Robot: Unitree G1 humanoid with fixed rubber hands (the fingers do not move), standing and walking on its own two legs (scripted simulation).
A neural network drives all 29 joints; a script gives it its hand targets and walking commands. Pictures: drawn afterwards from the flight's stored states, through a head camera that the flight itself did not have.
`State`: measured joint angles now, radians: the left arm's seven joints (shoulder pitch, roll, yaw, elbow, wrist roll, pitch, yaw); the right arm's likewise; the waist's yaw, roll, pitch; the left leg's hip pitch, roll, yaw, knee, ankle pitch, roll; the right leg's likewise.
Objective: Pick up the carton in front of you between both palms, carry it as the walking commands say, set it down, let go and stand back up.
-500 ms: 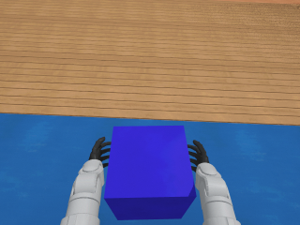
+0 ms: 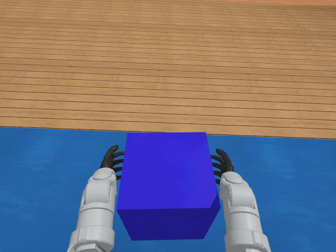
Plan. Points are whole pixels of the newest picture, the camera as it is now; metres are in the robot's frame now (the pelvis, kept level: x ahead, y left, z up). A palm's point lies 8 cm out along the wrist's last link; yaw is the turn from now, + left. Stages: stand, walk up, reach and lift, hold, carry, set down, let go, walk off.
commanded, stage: reach and lift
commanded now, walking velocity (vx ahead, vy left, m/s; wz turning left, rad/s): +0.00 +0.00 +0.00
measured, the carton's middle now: (167, 188) +0.30 +0.00 -0.04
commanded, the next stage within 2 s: hold in 0.52 s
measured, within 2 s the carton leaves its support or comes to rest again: neither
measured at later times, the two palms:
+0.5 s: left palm (107, 170) +0.30 +0.15 +0.04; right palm (227, 173) +0.30 -0.15 +0.04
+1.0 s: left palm (105, 169) +0.30 +0.15 +0.06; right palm (229, 173) +0.29 -0.15 +0.05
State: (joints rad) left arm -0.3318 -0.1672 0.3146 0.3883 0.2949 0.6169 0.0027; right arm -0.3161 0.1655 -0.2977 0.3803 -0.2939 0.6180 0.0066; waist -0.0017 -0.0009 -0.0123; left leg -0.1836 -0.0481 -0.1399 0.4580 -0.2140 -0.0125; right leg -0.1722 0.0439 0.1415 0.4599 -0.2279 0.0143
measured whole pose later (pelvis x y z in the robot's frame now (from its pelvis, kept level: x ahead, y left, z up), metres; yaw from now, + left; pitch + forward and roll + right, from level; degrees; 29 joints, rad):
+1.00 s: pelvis +0.00 +0.00 +0.00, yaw +0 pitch -7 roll +0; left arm -0.30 -0.16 0.26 0.26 0.29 0.75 0.00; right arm -0.28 0.16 -0.24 0.26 -0.28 0.76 0.01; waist 0.00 0.00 0.01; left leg -0.06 -0.04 -0.13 0.38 -0.19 -0.01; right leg -0.05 0.04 0.14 0.38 -0.20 0.01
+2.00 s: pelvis +0.02 +0.00 +0.00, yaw +0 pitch -1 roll +0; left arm -0.24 -0.15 0.20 0.16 0.24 0.79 0.02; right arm -0.23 0.14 -0.19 0.16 -0.24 0.79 -0.01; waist 0.00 -0.01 -0.09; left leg -0.21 -0.01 -0.06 0.48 -0.33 -0.01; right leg -0.20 0.01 0.07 0.49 -0.35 0.01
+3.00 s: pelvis +0.51 -0.06 +0.01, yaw +1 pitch +5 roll +2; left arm -0.17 -0.13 0.12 -0.38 0.09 1.19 0.09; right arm -0.15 0.13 -0.09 -0.39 -0.12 1.20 -0.09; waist 0.03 -0.01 -0.07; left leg -0.62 0.08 0.14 0.70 -0.14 0.01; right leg -0.05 -0.01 -0.21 0.23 -0.28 -0.06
